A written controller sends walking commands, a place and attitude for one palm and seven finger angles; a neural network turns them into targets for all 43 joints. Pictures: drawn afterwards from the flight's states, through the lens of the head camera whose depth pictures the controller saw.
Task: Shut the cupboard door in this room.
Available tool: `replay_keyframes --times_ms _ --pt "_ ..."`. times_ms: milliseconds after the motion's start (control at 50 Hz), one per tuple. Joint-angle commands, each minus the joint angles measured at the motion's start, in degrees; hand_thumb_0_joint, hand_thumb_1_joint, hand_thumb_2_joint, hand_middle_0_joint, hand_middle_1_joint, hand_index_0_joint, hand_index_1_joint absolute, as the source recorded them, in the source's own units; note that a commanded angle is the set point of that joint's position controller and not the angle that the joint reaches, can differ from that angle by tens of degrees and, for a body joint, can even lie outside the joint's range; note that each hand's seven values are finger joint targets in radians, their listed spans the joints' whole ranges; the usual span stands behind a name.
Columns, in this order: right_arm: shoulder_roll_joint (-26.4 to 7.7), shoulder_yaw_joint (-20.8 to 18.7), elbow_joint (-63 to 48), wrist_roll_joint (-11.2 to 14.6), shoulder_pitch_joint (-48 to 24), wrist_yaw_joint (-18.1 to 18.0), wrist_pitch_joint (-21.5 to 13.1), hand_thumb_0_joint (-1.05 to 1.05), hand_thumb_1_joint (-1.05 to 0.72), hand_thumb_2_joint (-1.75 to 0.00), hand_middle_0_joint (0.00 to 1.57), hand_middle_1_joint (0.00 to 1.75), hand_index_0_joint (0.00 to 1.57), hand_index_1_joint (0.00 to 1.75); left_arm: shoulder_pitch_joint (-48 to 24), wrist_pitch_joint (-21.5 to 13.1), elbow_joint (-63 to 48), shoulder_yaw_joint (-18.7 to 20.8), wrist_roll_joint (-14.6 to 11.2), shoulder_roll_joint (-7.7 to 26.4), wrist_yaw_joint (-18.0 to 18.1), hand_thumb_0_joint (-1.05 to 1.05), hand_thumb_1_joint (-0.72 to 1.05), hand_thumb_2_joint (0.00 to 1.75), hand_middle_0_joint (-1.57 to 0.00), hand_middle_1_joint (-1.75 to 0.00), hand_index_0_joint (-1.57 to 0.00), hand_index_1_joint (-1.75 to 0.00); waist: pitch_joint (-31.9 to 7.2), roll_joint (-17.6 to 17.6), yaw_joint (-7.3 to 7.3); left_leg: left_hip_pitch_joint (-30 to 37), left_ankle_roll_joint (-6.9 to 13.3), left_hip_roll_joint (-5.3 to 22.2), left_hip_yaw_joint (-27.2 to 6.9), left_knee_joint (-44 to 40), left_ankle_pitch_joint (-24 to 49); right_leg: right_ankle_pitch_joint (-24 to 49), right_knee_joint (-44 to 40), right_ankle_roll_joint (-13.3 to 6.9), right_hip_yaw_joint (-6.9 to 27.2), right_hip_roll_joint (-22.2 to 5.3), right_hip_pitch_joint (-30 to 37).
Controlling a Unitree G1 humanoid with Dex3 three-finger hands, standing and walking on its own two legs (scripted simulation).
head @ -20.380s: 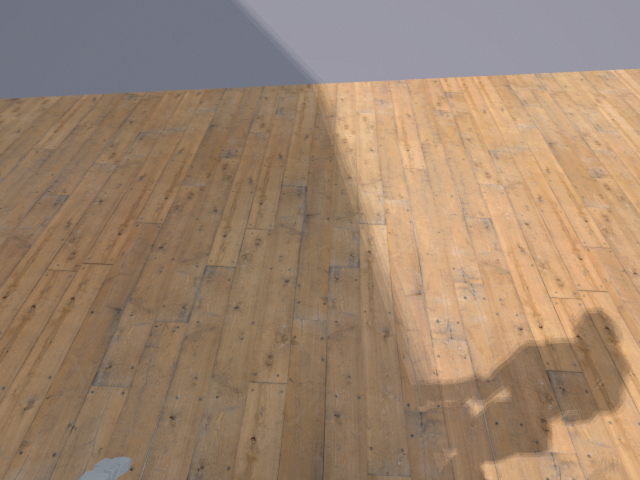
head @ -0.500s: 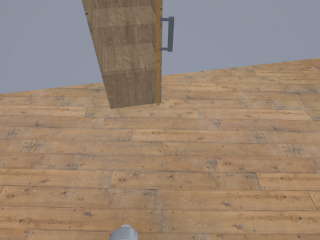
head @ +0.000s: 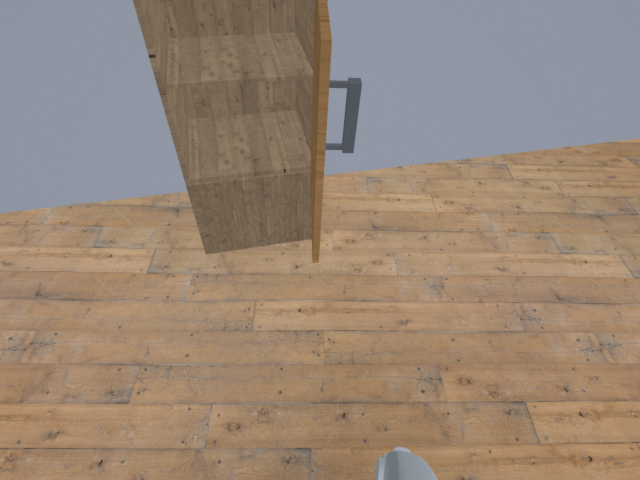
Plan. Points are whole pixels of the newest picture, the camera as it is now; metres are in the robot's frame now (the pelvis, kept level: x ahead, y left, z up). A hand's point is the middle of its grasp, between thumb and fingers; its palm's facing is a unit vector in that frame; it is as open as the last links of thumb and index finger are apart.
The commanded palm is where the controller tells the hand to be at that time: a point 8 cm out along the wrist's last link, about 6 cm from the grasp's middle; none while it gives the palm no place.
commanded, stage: stand and wait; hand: left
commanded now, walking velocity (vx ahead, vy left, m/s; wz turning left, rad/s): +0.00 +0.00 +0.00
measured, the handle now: (340, 117) +0.77 +0.00 +0.05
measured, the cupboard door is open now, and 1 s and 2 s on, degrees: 79 79 79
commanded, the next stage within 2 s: look at it before walking up in 1.46 s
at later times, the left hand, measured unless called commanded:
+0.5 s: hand (236, 467) +0.18 +0.13 -0.18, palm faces +0.06 -0.98 -0.19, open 7.2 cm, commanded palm none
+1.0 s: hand out of the picture +0.08 +0.12 -0.18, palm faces +0.05 -0.99 -0.15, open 7.4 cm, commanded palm none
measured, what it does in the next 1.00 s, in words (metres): walks ahead: right foot, then left foot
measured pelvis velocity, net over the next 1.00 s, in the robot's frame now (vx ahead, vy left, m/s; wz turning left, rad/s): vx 0.14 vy -0.02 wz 0.00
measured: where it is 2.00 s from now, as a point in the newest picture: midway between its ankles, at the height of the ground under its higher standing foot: outside the picture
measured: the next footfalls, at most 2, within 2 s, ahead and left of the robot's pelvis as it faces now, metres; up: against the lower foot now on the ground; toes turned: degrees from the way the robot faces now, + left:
right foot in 0.16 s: +0.22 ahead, -0.14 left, +0.00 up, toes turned -8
left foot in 0.52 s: +0.13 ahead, +0.08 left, +0.00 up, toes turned +6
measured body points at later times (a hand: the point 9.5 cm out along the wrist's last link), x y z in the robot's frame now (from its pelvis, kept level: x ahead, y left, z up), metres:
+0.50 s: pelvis +0.10 -0.05 -0.01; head +0.10 -0.05 +0.44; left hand +0.17 +0.18 -0.16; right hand +0.12 -0.27 -0.17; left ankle +0.09 +0.08 -0.74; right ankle +0.18 -0.14 -0.74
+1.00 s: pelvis +0.14 -0.02 +0.00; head +0.16 -0.02 +0.45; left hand +0.08 +0.18 -0.16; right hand +0.13 -0.23 -0.17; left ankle +0.09 +0.08 -0.74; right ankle +0.18 -0.14 -0.74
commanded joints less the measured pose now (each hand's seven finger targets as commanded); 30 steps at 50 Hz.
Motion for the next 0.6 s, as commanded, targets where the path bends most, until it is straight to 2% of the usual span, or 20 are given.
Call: replay_keyframes --times_ms 0,60,100,120,140,160,180,200,220,260,320,380,420,460,480,500,520,540,560,580 --pt "-6.00 -0.97 -0.86 -0.15 4.51 -0.22 -0.94 0.00 -0.90 -0.90 0.20 0.30 0.20 0.30 -4.07 -1.12 -4.01 -1.09 -0.66 -0.41 -0.15 0.00 0.90 0.90 -0.20 -0.30 -0.20 -0.30 5.17 8.94 -1.47 -0.90 5.51 15.30 -6.31 -2.60 39.11 -0.09 -14.61 -0.94 -2.52 1.52 1.72" --pt "-7.08 -1.04 0.05 -0.17 4.12 -0.56 -0.09 0.00 -0.90 -0.90 0.20 0.30 0.20 0.30 -1.25 -1.62 -3.27 -1.30 -0.73 0.15 0.23 0.00 0.90 0.90 -0.20 -0.30 -0.20 -0.30 2.57 9.26 -0.19 -1.08 4.35 16.20 -6.50 3.04 41.72 0.21 -21.50 -2.67 -2.93 3.59 11.66" --pt "-7.07 -0.93 0.42 0.27 3.73 -0.40 0.22 0.00 -0.90 -0.90 0.20 0.30 0.20 0.30 7.45 -2.56 -0.33 -1.08 -0.51 2.63 0.57 0.00 0.90 0.90 -0.20 -0.30 -0.20 -0.30 -2.49 5.97 3.78 -2.59 1.62 13.74 -5.93 13.09 38.45 8.09 -29.48 -2.65 -3.96 4.85 24.25" --pt "-5.48 -0.65 0.52 0.52 4.40 -0.15 0.23 0.00 -0.90 -0.90 0.20 0.30 0.20 0.30 12.44 -3.38 1.45 -0.42 -0.22 5.95 0.97 0.00 0.90 0.90 -0.20 -0.30 -0.20 -0.30 -6.19 0.86 5.65 -8.55 -0.63 10.45 -4.19 21.98 25.88 23.56 -30.01 -3.20 -0.13 0.21 34.46" --pt "-2.38 -0.35 0.16 0.97 7.63 0.11 0.38 0.00 -0.90 -0.90 0.20 0.30 0.20 0.30 16.86 -4.19 2.85 0.69 -0.08 10.74 1.54 0.00 0.90 0.90 -0.20 -0.30 -0.20 -0.30 -12.15 -12.02 5.52 -19.87 -2.74 2.83 -2.74 36.87 -5.79 49.65 -28.73 -8.86 15.71 -13.55 46.07" --pt "-3.66 -0.39 0.08 1.49 9.06 -0.47 1.47 0.00 -0.90 -0.90 0.20 0.30 0.20 0.30 17.12 -4.09 2.97 0.22 -1.37 12.18 1.46 0.00 0.90 0.90 -0.20 -0.30 -0.20 -0.30 -13.91 -10.24 3.78 -18.53 -3.24 1.75 -8.29 44.94 -21.50 58.31 -31.79 -14.46 17.17 -18.47 42.09" --pt "-2.08 -0.25 0.49 1.54 7.73 -0.52 2.28 0.00 -0.90 -0.90 0.20 0.30 0.20 0.30 12.13 -4.00 2.09 -0.31 -1.47 10.01 1.77 0.00 0.90 0.90 -0.20 -0.30 -0.20 -0.30 -9.73 -7.14 2.34 -18.42 -3.39 3.47 -11.65 46.72 -20.08 48.54 -34.95 -14.96 14.82 -17.11 35.55" --pt "-0.96 0.02 0.76 1.30 7.30 -0.24 3.03 0.00 -0.90 -0.90 0.20 0.30 0.20 0.30 7.41 -3.79 1.04 -0.28 -1.34 8.56 2.05 0.00 0.90 0.90 -0.20 -0.30 -0.20 -0.30 -8.22 -8.92 1.28 -18.86 -3.63 4.77 -11.84 47.25 -18.27 37.34 -37.38 -13.76 14.46 -15.57 31.14" --pt "-1.23 0.10 1.10 1.11 6.09 -0.15 3.56 0.00 -0.90 -0.90 0.20 0.30 0.20 0.30 3.60 -3.27 -0.13 -0.71 -1.33 7.46 2.18 0.00 0.90 0.90 -0.20 -0.30 -0.20 -0.30 -5.53 -5.93 0.49 -18.21 -3.89 5.65 -11.94 46.46 -16.02 25.64 -39.70 -12.95 12.87 -13.88 25.78" --pt "0.00 0.30 1.51 0.66 5.85 -0.06 4.26 0.00 -0.90 -0.90 0.20 0.30 0.20 0.30 -0.76 -2.74 -1.06 -1.14 -1.18 5.22 2.33 0.00 0.90 0.90 -0.20 -0.30 -0.20 -0.30 -3.93 -3.24 -1.43 -14.80 -4.11 6.05 -11.02 40.72 -11.69 13.05 -42.50 -10.88 7.33 -10.20 18.59" --pt "1.01 0.45 1.52 0.19 6.33 0.25 5.02 0.00 -0.90 -0.90 0.20 0.30 0.20 0.30 -1.77 -1.93 -1.16 -0.82 -0.73 3.76 2.27 0.00 0.90 0.90 -0.20 -0.30 -0.20 -0.30 -2.62 -5.47 -1.48 -12.52 -4.19 5.13 -8.60 34.39 -8.53 -5.25 -46.77 -9.68 5.52 -7.01 14.08" --pt "0.17 0.58 0.39 0.19 3.37 0.26 4.80 0.00 -0.90 -0.90 0.20 0.30 0.20 0.30 -0.80 -1.38 -0.41 -0.69 -0.65 4.62 2.25 0.00 0.90 0.90 -0.20 -0.30 -0.20 -0.30 -1.81 -5.65 -0.11 -13.34 -4.28 4.85 -8.08 26.51 -9.07 -10.75 -47.54 -10.77 7.37 -6.95 16.15" --pt "0.36 0.73 0.21 0.27 3.40 0.19 4.64 0.00 -0.90 -0.90 0.20 0.30 0.20 0.30 -0.34 -1.04 0.14 -0.63 -0.73 4.99 2.31 0.00 0.90 0.90 -0.20 -0.30 -0.20 -0.30 -1.39 -3.92 -0.43 -11.18 -4.27 4.53 -7.53 20.05 -6.85 -14.35 -46.98 -10.19 6.94 -6.09 15.72" --pt "0.03 0.98 1.25 0.31 5.13 0.02 4.21 0.00 -0.90 -0.90 0.20 0.30 0.20 0.30 -0.55 -0.56 0.64 -0.80 -1.26 4.57 2.27 0.00 0.90 0.90 -0.20 -0.30 -0.20 -0.30 -0.58 -2.73 -1.55 -5.06 -4.06 4.19 -7.37 9.14 -0.54 -17.94 -44.55 -7.72 5.49 -4.05 12.70" --pt "-1.21 0.92 1.35 0.28 4.78 -0.10 3.77 0.00 -0.90 -0.90 0.20 0.30 0.20 0.30 0.26 -0.29 0.85 -1.20 -1.52 3.14 2.17 0.00 0.90 0.90 -0.20 -0.30 -0.20 -0.30 0.69 1.56 -1.22 -4.26 -3.33 5.80 -10.93 3.97 -0.74 -17.56 -41.54 -5.86 4.56 -1.84 10.72" --pt "-2.93 0.69 0.62 0.04 3.94 -0.27 3.36 0.00 -0.90 -0.90 0.20 0.30 0.20 0.30 1.73 -0.09 0.81 -1.47 -1.69 1.67 1.99 0.00 0.90 0.90 -0.20 -0.30 -0.20 -0.30 2.10 7.69 -0.28 -9.69 -1.81 10.19 -16.77 -1.35 -5.07 -14.51 -38.13 -4.01 2.63 1.20 13.26" --pt "-4.87 0.68 -0.64 -0.18 0.65 -0.51 3.20 0.00 -0.90 -0.90 0.20 0.30 0.20 0.30 3.05 0.03 0.96 -1.68 -1.80 0.68 1.85 0.00 0.90 0.90 -0.20 -0.30 -0.20 -0.30 4.01 10.40 1.40 -17.35 -0.26 13.39 -19.85 -6.08 -11.34 -9.23 -36.67 -2.72 0.52 2.75 18.91" --pt "-5.52 0.70 -1.48 -0.08 -3.17 -0.36 3.24 0.00 -0.90 -0.90 0.20 0.30 0.20 0.30 4.02 0.09 1.72 -1.63 -1.29 1.14 1.75 0.00 0.90 0.90 -0.20 -0.30 -0.20 -0.30 4.49 11.47 2.59 -22.34 0.12 13.25 -19.99 -8.37 -14.81 -6.39 -35.30 -1.99 -0.56 3.09 24.45" --pt "-4.90 0.79 -1.79 0.07 -5.17 -0.28 3.05 0.00 -0.90 -0.90 0.20 0.30 0.20 0.30 4.46 0.17 2.49 -1.63 -0.86 1.28 1.84 0.00 0.90 0.90 -0.20 -0.30 -0.20 -0.30 5.32 13.48 2.90 -23.39 -0.31 11.90 -18.43 -9.55 -13.82 -3.75 -33.65 -1.89 -0.93 2.89 26.47" --pt "-4.51 1.04 -2.05 0.26 -5.18 -0.39 2.87 0.00 -0.90 -0.90 0.20 0.30 0.20 0.30 5.53 -0.02 3.01 -1.99 -0.85 1.51 1.83 0.00 0.90 0.90 -0.20 -0.30 -0.20 -0.30 5.43 12.29 3.03 -21.93 -0.63 10.82 -16.87 -8.71 -9.77 -1.40 -34.15 -1.98 -0.46 2.57 26.88"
